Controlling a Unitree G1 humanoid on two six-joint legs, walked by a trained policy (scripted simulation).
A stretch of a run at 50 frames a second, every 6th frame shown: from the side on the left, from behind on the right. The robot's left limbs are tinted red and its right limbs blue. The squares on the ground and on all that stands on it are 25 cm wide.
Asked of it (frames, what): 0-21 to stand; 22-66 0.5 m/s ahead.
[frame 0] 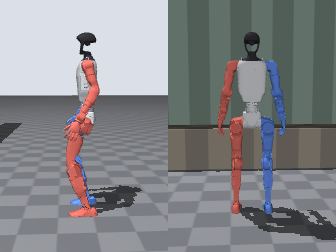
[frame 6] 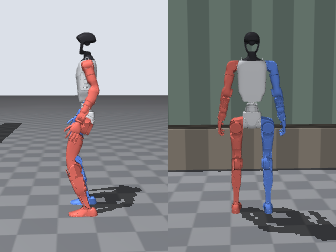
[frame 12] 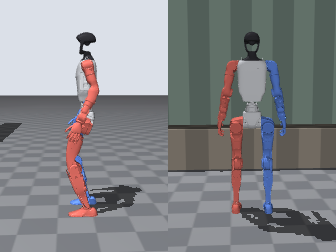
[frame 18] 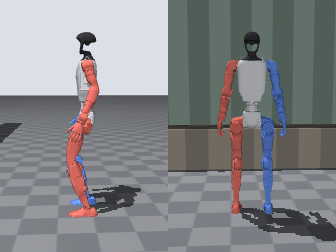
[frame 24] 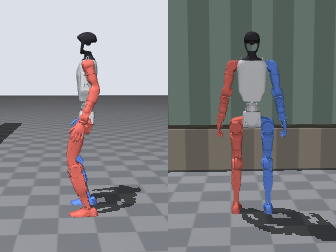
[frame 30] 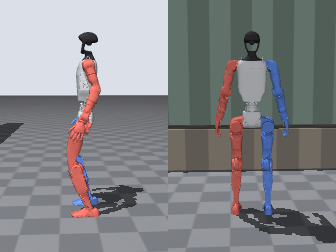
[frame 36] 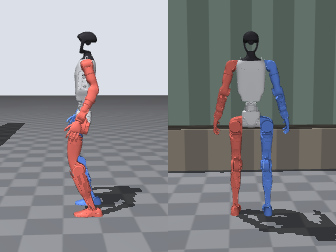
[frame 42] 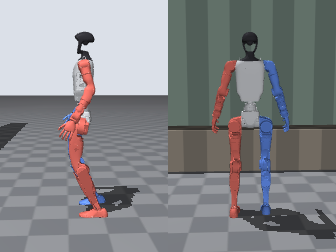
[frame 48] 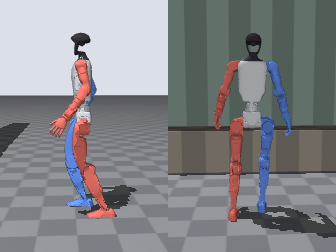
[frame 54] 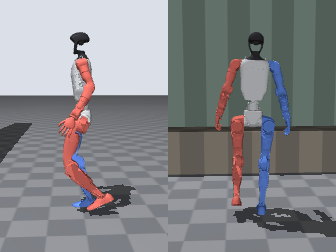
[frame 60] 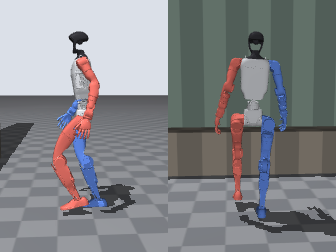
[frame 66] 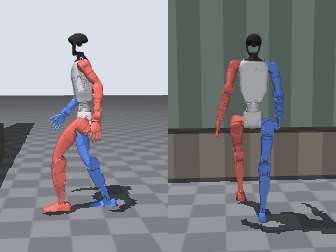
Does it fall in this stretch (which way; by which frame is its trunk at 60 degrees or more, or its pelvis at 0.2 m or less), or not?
no
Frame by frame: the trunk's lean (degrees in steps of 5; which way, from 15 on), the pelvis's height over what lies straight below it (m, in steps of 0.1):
0: 0, 0.8
6: 0, 0.8
12: 0, 0.8
18: 0, 0.8
24: 0, 0.8
30: 5, 0.8
36: 5, 0.8
42: 0, 0.8
48: 0, 0.8
54: 5, 0.8
60: 5, 0.8
66: 5, 0.8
